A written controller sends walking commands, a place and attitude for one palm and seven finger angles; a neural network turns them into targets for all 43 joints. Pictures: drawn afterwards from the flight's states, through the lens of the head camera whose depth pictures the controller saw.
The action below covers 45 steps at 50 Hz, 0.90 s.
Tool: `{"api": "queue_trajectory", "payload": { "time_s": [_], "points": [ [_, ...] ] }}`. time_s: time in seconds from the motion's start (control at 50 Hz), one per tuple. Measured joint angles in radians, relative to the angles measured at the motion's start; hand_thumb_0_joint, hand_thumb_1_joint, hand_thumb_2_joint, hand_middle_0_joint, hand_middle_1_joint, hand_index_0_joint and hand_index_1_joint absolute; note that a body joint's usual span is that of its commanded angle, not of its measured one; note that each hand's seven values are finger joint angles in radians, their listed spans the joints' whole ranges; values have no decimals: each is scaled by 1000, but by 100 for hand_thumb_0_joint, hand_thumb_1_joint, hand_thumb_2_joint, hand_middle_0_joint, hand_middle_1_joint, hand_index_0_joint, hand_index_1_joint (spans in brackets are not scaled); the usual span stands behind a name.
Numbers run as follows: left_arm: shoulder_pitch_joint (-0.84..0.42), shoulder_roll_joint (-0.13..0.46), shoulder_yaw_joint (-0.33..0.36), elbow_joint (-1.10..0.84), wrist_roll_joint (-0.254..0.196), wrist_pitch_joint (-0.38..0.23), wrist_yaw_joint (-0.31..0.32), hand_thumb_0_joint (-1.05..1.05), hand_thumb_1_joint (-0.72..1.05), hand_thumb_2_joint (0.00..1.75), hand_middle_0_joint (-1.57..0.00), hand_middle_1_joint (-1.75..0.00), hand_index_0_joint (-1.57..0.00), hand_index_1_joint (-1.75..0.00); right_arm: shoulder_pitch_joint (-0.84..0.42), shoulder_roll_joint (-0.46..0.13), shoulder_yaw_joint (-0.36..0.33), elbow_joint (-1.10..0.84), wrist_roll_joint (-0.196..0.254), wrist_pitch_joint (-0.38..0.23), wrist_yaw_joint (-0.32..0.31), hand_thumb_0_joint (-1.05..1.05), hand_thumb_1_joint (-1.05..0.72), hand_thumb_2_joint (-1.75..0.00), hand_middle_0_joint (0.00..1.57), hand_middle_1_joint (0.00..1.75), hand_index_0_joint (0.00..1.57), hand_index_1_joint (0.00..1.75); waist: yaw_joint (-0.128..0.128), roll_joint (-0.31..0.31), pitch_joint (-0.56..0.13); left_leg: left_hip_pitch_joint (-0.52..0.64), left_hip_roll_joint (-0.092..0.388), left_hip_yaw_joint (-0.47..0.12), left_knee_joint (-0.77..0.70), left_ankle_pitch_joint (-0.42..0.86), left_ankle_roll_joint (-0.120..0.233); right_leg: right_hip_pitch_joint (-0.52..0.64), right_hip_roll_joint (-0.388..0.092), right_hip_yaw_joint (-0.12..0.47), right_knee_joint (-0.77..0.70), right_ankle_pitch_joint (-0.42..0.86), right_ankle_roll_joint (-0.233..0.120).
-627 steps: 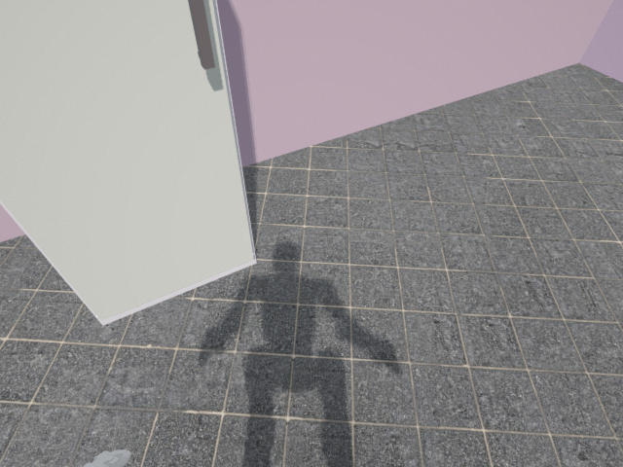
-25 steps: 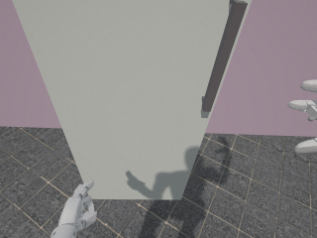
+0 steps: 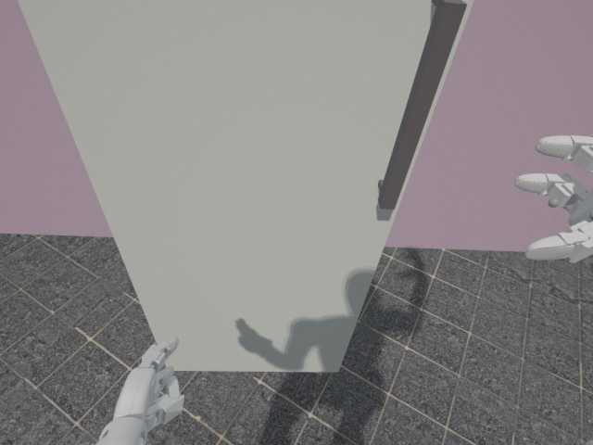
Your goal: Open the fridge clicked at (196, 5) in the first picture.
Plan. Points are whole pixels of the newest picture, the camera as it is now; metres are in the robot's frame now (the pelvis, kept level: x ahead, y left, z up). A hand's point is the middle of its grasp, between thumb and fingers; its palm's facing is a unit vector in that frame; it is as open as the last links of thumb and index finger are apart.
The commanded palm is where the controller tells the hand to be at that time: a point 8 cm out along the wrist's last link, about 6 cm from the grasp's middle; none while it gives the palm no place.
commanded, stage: move the hooked fingers beside the handle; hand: right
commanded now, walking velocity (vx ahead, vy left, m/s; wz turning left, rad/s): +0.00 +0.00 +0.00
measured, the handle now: (408, 116) +0.49 -0.15 +0.24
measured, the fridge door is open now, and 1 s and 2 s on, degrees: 0 0 0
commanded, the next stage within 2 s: none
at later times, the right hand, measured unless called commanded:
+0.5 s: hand (520, 181) +0.36 -0.26 +0.23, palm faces +0.08 +1.00 -0.05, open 14.0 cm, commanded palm +0.33 -0.29 +0.24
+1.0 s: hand (489, 157) +0.40 -0.23 +0.24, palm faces +0.05 +1.00 -0.03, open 14.0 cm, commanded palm +0.38 -0.27 +0.24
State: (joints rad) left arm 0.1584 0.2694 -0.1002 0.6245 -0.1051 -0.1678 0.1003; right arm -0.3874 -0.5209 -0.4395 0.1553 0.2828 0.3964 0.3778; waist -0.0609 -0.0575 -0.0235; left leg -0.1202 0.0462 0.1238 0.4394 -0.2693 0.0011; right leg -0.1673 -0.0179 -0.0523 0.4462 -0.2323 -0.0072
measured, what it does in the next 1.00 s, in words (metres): stands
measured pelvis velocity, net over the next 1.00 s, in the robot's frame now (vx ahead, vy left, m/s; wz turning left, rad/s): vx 0.00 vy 0.00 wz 0.02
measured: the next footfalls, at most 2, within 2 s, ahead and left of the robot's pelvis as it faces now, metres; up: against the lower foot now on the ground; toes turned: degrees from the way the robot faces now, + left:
none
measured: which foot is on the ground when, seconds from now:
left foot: down 0.00-1.00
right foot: down 0.00-1.00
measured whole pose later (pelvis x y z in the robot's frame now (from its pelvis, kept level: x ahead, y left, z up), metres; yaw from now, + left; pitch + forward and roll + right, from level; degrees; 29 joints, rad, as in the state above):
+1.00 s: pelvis +0.00 +0.00 +0.00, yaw +1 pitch +0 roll +0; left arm 0.25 0.28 -0.06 0.65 -0.10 -0.11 0.10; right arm -0.67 -0.51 -0.37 0.55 0.21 0.27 0.30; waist 0.00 -0.04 -0.04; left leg -0.16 0.03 0.10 0.44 -0.26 0.01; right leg -0.20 -0.03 -0.07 0.44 -0.23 0.00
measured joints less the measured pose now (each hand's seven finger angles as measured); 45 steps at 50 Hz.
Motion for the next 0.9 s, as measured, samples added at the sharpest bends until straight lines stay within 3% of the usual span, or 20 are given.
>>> {"api": "queue_trajectory", "payload": {
  "time_s": [0.22,0.68,0.9],
  "points": [
    [41,17,19,-3,-3,21,0,2,91,90,-20,-30,-21,-30,-63,-22,-9,127,-18,-39,2,-1,50,-30,30,120,30,120,30,5,-4,-17,-9,-12,0,-1,5,-10,-10,-10,-2,-4,5],
    [58,16,31,6,-1,35,3,2,91,90,-20,-30,-20,-30,-165,11,36,241,-36,-89,-30,-1,50,-30,30,120,30,120,39,6,-15,-28,-11,-14,6,-7,7,-20,-11,-11,3,-9,7],
    [71,12,33,11,3,49,3,2,91,90,-20,-30,-21,-30,-253,13,66,354,-65,-117,-67,-1,50,-30,30,120,30,120,56,14,-13,-40,-12,-17,2,3,6,-32,-12,-14,2,-3,4]
  ]
}}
